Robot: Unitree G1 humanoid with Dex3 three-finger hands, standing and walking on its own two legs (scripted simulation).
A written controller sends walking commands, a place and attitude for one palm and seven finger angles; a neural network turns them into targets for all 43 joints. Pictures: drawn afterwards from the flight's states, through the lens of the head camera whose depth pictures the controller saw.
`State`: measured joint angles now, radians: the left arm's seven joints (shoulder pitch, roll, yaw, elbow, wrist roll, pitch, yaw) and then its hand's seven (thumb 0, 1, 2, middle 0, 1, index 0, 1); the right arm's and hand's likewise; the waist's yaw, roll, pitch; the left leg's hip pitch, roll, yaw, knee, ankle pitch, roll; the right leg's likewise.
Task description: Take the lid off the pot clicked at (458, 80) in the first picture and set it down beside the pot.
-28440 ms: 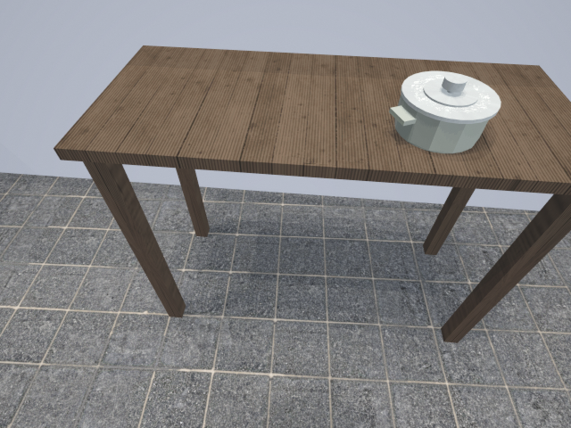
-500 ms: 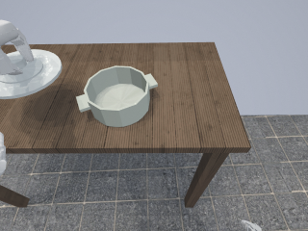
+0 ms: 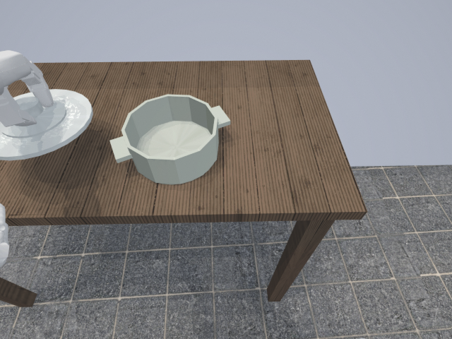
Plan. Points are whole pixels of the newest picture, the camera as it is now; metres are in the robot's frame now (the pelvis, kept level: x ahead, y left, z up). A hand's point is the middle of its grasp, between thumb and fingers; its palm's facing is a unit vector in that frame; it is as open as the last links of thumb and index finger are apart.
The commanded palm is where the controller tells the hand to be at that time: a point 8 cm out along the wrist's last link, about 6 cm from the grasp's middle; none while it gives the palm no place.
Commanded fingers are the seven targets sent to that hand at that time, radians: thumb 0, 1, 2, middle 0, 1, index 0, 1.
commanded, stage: lower the lid onto the table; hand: left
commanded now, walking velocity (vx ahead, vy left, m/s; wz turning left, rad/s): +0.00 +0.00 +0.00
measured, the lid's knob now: (27, 107) +0.47 +0.32 +0.17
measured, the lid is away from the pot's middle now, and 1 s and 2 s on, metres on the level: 0.23 0.24 0.24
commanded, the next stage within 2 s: open the fingers wide in 1.26 s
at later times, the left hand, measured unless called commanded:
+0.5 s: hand (29, 120) +0.44 +0.31 +0.16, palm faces -0.40 -0.14 -0.91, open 7.2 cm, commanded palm +0.45 +0.32 +0.23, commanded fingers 0.00 0.72 0.93 -0.97 -1.04 -0.91 -0.99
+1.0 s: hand (33, 137) +0.44 +0.33 +0.12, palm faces -0.46 -0.15 -0.88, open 7.2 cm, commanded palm +0.47 +0.33 +0.20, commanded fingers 0.00 0.72 0.93 -0.97 -1.04 -0.91 -0.99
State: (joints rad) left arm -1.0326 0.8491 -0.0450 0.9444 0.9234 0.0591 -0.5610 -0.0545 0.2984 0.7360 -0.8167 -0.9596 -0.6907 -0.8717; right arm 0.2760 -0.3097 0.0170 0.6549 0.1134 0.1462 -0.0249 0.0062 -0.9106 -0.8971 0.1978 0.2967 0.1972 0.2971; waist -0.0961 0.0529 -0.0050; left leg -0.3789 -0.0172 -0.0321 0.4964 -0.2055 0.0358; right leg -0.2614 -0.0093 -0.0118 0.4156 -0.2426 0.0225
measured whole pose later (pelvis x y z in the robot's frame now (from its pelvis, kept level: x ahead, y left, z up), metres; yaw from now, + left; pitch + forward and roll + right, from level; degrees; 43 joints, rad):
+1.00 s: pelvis +0.00 +0.01 -0.01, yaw -1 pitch +8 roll -2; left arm -1.00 0.85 -0.05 1.08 0.93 -0.05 -0.51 -0.06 0.31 0.73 -0.82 -0.96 -0.68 -0.87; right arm 0.30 -0.31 0.02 0.68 0.10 0.13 -0.05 0.00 -0.91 -0.90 0.20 0.30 0.20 0.30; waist -0.11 0.03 -0.03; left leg -0.47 -0.01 -0.03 0.59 -0.25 0.04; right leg -0.35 0.00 0.00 0.49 -0.28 0.03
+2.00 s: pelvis -0.01 +0.01 -0.02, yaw -1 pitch +10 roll -3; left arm -0.94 0.86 -0.02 1.01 0.95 -0.13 -0.43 0.00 0.23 0.82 -0.66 -0.87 -0.60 -0.84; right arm 0.28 -0.29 0.02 0.65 0.11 0.21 -0.08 0.00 -0.91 -0.90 0.20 0.30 0.20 0.30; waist -0.10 0.03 -0.05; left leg -0.57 0.00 -0.02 0.68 -0.28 0.04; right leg -0.45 0.01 0.00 0.59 -0.31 0.02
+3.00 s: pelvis +0.00 +0.02 -0.01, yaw -1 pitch +10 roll -3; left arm -1.02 0.87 -0.03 0.99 0.95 -0.09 -0.47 0.00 -0.11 0.85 -0.47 -0.67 -0.46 -0.67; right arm 0.28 -0.29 0.03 0.65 0.11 0.22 -0.07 0.00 -0.91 -0.90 0.20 0.30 0.20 0.30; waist -0.10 0.04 -0.05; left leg -0.55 -0.01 -0.02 0.65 -0.28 0.05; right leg -0.42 0.00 0.00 0.55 -0.30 0.03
